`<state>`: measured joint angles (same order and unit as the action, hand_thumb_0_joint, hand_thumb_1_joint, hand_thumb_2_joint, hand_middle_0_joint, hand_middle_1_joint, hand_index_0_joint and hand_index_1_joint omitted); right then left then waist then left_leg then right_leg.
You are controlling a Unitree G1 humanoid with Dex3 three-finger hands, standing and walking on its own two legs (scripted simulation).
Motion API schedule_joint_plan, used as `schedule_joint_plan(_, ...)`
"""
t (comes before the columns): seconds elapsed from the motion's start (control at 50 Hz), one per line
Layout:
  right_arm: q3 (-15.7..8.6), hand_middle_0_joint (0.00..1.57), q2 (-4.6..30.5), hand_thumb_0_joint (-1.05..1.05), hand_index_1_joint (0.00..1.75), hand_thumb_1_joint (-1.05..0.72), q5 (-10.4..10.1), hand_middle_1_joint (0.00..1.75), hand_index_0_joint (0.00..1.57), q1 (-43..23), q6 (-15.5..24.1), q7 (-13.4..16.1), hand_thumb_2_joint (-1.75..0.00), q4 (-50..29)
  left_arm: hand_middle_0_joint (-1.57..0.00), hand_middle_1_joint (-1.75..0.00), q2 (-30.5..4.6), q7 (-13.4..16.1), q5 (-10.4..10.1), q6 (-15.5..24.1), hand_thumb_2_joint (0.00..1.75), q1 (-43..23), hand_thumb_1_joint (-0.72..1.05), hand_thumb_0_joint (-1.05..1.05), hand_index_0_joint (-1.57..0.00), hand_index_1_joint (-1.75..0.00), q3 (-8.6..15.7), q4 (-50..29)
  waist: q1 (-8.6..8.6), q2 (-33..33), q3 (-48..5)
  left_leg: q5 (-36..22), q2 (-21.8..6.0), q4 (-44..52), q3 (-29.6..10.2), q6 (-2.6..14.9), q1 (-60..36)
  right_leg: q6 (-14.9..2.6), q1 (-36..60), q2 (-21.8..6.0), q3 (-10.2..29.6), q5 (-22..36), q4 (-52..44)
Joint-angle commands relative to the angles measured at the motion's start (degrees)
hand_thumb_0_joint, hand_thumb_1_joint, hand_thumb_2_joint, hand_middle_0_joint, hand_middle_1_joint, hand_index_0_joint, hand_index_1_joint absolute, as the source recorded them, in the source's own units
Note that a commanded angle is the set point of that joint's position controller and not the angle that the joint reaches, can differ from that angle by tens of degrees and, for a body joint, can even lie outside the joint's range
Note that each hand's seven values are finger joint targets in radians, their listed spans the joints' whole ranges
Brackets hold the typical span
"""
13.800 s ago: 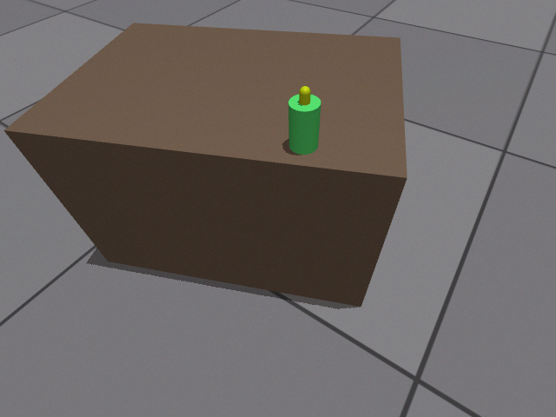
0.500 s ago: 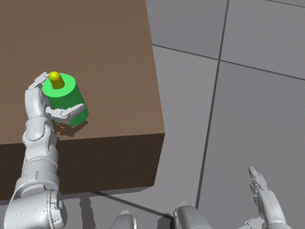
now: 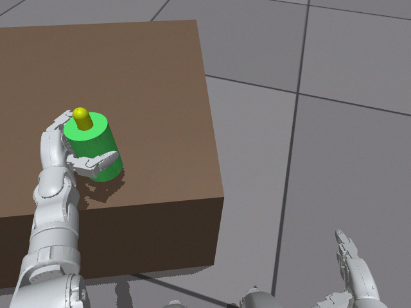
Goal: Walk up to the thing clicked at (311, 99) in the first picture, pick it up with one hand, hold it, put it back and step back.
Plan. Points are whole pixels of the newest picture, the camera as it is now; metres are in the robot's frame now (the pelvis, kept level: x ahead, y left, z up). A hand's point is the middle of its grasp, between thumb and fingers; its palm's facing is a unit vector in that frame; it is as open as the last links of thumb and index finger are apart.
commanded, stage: lift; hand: left
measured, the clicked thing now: (93, 142) +0.43 +0.21 +0.08
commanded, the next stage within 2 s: hold in 1.40 s
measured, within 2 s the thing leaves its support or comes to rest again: neither
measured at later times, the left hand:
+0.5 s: hand (92, 139) +0.40 +0.19 +0.13, palm faces +0.19 -0.98 -0.04, open 10.7 cm
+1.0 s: hand (76, 134) +0.35 +0.18 +0.20, palm faces +0.19 -0.98 -0.04, open 10.7 cm
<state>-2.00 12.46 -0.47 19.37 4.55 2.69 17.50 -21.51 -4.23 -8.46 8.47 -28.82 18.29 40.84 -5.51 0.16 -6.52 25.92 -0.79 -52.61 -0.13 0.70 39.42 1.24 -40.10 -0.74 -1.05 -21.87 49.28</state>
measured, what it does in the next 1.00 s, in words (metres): stands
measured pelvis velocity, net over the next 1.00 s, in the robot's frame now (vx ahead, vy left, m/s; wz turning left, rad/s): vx -0.01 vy -0.01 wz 0.01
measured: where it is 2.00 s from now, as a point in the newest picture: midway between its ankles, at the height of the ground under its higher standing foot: outside the picture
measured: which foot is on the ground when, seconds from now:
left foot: down 0.00-1.00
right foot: down 0.00-1.00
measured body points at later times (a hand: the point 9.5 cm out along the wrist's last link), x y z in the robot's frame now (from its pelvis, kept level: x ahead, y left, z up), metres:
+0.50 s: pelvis +0.00 -0.01 +0.02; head +0.02 -0.01 +0.47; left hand +0.38 +0.25 +0.13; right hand +0.16 -0.27 -0.02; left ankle +0.00 +0.11 -0.69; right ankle +0.02 -0.14 -0.69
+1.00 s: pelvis -0.01 -0.01 +0.03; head -0.03 -0.02 +0.48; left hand +0.33 +0.24 +0.20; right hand +0.16 -0.26 -0.02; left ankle +0.00 +0.11 -0.69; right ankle +0.02 -0.14 -0.69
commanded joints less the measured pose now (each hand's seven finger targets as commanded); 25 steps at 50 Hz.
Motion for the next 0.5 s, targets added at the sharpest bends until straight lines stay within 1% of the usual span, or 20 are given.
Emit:
schedule_joint_plan(0.0, -5.24, 0.05, 10.15, 0.00, 0.05, 0.53, -0.51, 0.05, 0.05, -5.75, 3.60, 1.03, -0.06, -12.44, -1.27, -1.43, -16.98, -0.44, -3.73, 7.70, 1.34, -38.28, 0.03, 0.00, -1.28, -1.45, 4.25, -24.48, -0.29, 7.64, -30.73, -28.45, -0.59, 6.78, -1.76, -1.23, -19.58, -2.31, 13.02, 0.79, -0.64, 22.08, -4.25)
schedule_joint_plan(0.02, -5.30, 0.05, 10.17, 0.00, 0.05, 0.54, -0.55, 0.05, 0.05, -3.81, 3.43, 1.22, -0.06, -9.55, -1.27, -1.43, -18.41, -0.08, -3.44, 7.47, 1.34, -38.36, 0.02, 0.00, -1.28, -1.45, 4.83, -24.12, 0.49, 9.54, -29.36, -28.81, -0.27, 6.88, -1.49, -1.38, -19.70, -2.38, 12.91, 0.66, -0.60, 22.12, -4.16)
schedule_joint_plan(0.04, -3.58, 0.05, 7.58, 0.00, 0.05, 0.54, -0.54, 0.05, 0.05, -0.16, 2.84, 1.02, -0.06, -5.32, -1.27, -1.43, -19.31, -0.14, -2.86, 6.90, 1.34, -35.48, 0.01, 0.00, -1.28, -1.45, 5.64, -21.03, 1.42, 9.78, -27.56, -28.85, -0.19, 6.97, -1.37, -1.32, -18.74, -2.38, 12.60, 0.59, -0.58, 21.99, -4.36)
schedule_joint_plan(0.06, -2.48, 0.05, 6.43, 0.00, 0.05, 0.54, -0.84, 0.05, 0.05, -2.14, 3.02, 0.84, -0.06, -7.02, -1.27, -1.44, -16.71, -0.65, -3.13, 6.80, 1.35, -36.02, 0.02, 0.00, -1.28, -1.46, 3.97, -21.15, 1.47, 9.01, -25.53, -27.37, -0.13, 7.72, -1.39, -1.35, -18.04, -2.40, 12.14, 0.71, -0.66, 20.60, -4.87)
schedule_joint_plan(0.1, -5.24, 0.05, 9.50, 0.00, 0.05, 0.55, -1.01, 0.05, 0.05, -2.43, 3.46, 1.37, -0.05, -7.94, -1.28, -1.45, -16.33, -0.95, -3.66, 6.52, 1.33, -35.36, 0.07, 0.00, -1.31, -1.46, 3.99, -19.88, 0.10, 6.72, -27.32, -28.12, -0.44, 7.93, -1.34, -1.18, -19.55, -2.25, 13.78, 0.83, -0.81, 21.95, -5.09)
schedule_joint_plan(0.14, -4.25, 0.05, 9.15, 0.00, 0.05, 0.55, -1.16, 0.05, 0.05, -2.94, 3.55, 1.19, -0.05, -10.38, -1.26, -1.43, -17.39, -1.01, -3.30, 6.40, 1.33, -35.87, 0.07, 0.00, -1.28, -1.44, 4.17, -21.97, 1.18, 7.96, -27.44, -27.92, -0.29, 8.51, -1.41, -1.48, -20.30, -2.35, 13.56, 0.82, -0.89, 20.77, -5.62)
schedule_joint_plan(0.16, -3.45, 0.05, 7.58, 0.00, 0.05, 0.55, -1.20, 0.05, 0.05, -0.07, 3.21, 1.15, -0.05, -8.20, -1.26, -1.43, -16.13, -1.16, -3.31, 5.78, 1.33, -33.59, 0.04, 0.00, -1.28, -1.44, 3.82, -18.93, 1.04, 7.59, -26.53, -26.60, -0.02, 8.48, -0.97, -1.19, -19.94, -2.14, 14.37, 0.79, -0.74, 20.52, -6.27)
schedule_joint_plan(0.18, -3.80, 0.05, 8.20, 0.00, 0.05, 0.55, -1.36, 0.05, 0.05, -2.09, 3.61, 1.33, -0.05, -11.69, -1.26, -1.44, -15.76, -0.94, -3.71, 5.94, 1.33, -35.63, 0.05, 0.00, -1.29, -1.45, 3.77, -22.59, 1.07, 5.73, -27.00, -25.78, 0.11, 8.93, -0.77, -0.98, -19.58, -1.98, 15.93, 0.73, -0.73, 21.05, -6.71)
schedule_joint_plan(0.2, -4.40, 0.05, 8.45, 0.00, 0.05, 0.55, -1.32, 0.05, 0.05, -1.75, 3.60, 1.55, -0.05, -9.78, -1.26, -1.43, -16.68, -0.52, -3.74, 5.87, 1.32, -35.61, 0.05, 0.00, -1.28, -1.44, 4.44, -23.44, 1.62, 6.74, -27.51, -25.52, 0.31, 9.09, -0.65, -1.12, -19.34, -1.98, 16.55, 0.53, -0.57, 21.25, -6.69)
schedule_joint_plan(0.22, -5.41, 0.05, 9.17, 0.00, 0.05, 0.56, -1.33, 0.05, 0.05, -1.28, 3.51, 1.68, -0.05, -8.61, -1.24, -1.42, -16.43, -0.10, -3.57, 5.36, 1.32, -34.21, 0.05, 0.00, -1.27, -1.43, 4.26, -23.30, 1.54, 7.64, -25.05, -23.81, 0.53, 9.86, -0.34, -1.16, -19.19, -2.03, 15.29, 0.56, -0.47, 19.93, -7.26)
schedule_joint_plan(0.24, -3.91, 0.05, 7.52, 0.00, 0.05, 0.56, -1.43, 0.05, 0.05, -0.45, 3.58, 1.67, -0.05, -7.64, -1.24, -1.42, -15.29, 0.16, -3.77, 4.95, 1.32, -34.02, 0.05, 0.00, -1.27, -1.43, 3.44, -24.71, 1.96, 7.89, -23.82, -22.03, 0.54, 10.35, -0.31, -1.05, -19.32, -1.95, 15.44, 0.63, -0.59, 18.60, -7.86)
schedule_joint_plan(0.28, -3.97, 0.05, 7.42, 0.00, 0.05, 0.56, -1.54, 0.05, 0.05, -3.16, 3.99, 1.83, -0.05, -9.73, -1.24, -1.42, -15.57, 1.06, -3.36, 4.49, 1.33, -33.96, 0.08, 0.00, -1.26, -1.43, 3.73, -27.94, 2.68, 7.54, -25.78, -23.10, 0.59, 10.65, -0.36, -1.11, -19.82, -1.97, 17.01, 0.54, -0.60, 19.56, -8.00)
schedule_joint_plan(0.3, -4.28, 0.05, 7.54, 0.00, 0.05, 0.56, -1.55, 0.05, 0.05, -3.31, 4.15, 1.99, -0.05, -10.37, -1.24, -1.42, -15.66, 1.44, -3.30, 4.17, 1.32, -34.15, 0.06, 0.00, -1.27, -1.43, 3.44, -29.29, 2.19, 8.03, -26.25, -22.88, 0.71, 10.44, 0.05, -0.97, -20.06, -1.90, 18.01, 0.48, -0.42, 20.28, -8.34)
schedule_joint_plan(0.32, -4.07, 0.05, 7.66, 0.00, 0.05, 0.56, -1.55, 0.05, 0.05, -2.74, 4.21, 2.15, -0.05, -11.00, -1.24, -1.43, -15.52, 1.90, -3.48, 3.78, 1.33, -33.60, 0.06, 0.00, -1.27, -1.43, 3.73, -31.09, 2.32, 7.58, -26.71, -24.34, 0.57, 10.56, -0.25, -1.02, -20.59, -1.89, 18.92, 0.55, -0.59, 21.30, -8.08)
schedule_joint_plan(0.34, -5.02, 0.05, 8.35, 0.00, 0.05, 0.56, -1.53, 0.05, 0.05, -2.07, 4.21, 2.37, -0.05, -9.55, -1.23, -1.43, -16.16, 2.24, -3.31, 3.41, 1.34, -32.12, 0.05, 0.00, -1.26, -1.43, 4.28, -32.63, 2.88, 8.35, -25.95, -25.12, 0.51, 10.92, -0.37, -1.34, -20.76, -2.01, 18.69, 0.63, -0.77, 21.38, -7.95)
schedule_joint_plan(0.38, -3.36, 0.05, 6.18, 0.00, 0.05, 0.56, -1.57, 0.05, 0.05, -1.76, 4.16, 2.39, -0.05, -9.24, -1.23, -1.43, -14.65, 2.61, -3.06, 2.26, 1.34, -31.85, 0.05, 0.00, -1.26, -1.44, 2.84, -36.44, 2.75, 9.44, -25.40, -24.45, 0.61, 11.21, -0.15, -1.28, -21.68, -1.97, 18.84, 0.53, -0.57, 20.98, -8.92)
schedule_joint_plan(0.4, -5.51, 0.05, 8.71, 0.00, 0.05, 0.56, -1.62, 0.05, 0.05, -3.99, 4.58, 2.75, -0.05, -10.99, -1.24, -1.44, -15.35, 3.11, -3.46, 1.65, 1.35, -31.56, 0.06, 0.00, -1.26, -1.45, 4.10, -37.73, 2.70, 8.18, -25.69, -24.70, 0.40, 11.79, -0.47, -1.44, -22.15, -1.99, 19.80, 0.65, -0.80, 20.92, -8.78)
schedule_joint_plan(0.42, -4.24, 0.05, 6.84, 0.00, 0.05, 0.57, -1.59, 0.05, 0.05, -3.51, 4.66, 2.73, -0.05, -9.52, -1.23, -1.44, -14.33, 3.37, -3.38, 1.02, 1.34, -31.16, 0.06, 0.00, -1.26, -1.44, 3.32, -39.48, 3.12, 9.18, -25.39, -24.95, 0.49, 11.85, -0.33, -1.46, -21.82, -1.97, 20.46, 0.56, -0.74, 21.41, -8.87)
schedule_joint_plan(0.46, -4.65, 0.05, 7.28, 0.00, 0.05, 0.56, -1.65, 0.05, 0.05, -3.59, 4.64, 3.05, -0.05, -10.37, -1.24, -1.44, -14.07, 3.99, -3.42, -0.70, 1.34, -29.43, 0.03, 0.00, -1.26, -1.45, 3.33, -42.49, 2.86, 8.19, -25.18, -25.31, 0.61, 12.06, 0.08, -1.19, -22.61, -1.73, 21.81, 0.51, -0.56, 22.63, -9.76)
schedule_joint_plan(0.48, -5.03, 0.05, 6.87, 0.00, 0.05, 0.56, -1.61, 0.05, 0.05, -1.48, 4.58, 3.22, -0.05, -7.78, -1.24, -1.45, -13.04, 4.11, -3.59, -1.59, 1.36, -28.48, 0.05, 0.00, -1.26, -1.46, 2.88, -43.20, 2.46, 8.49, -24.31, -25.60, 0.67, 11.94, 0.37, -1.07, -22.40, -1.61, 22.15, 0.41, -0.41, 23.53, -9.90)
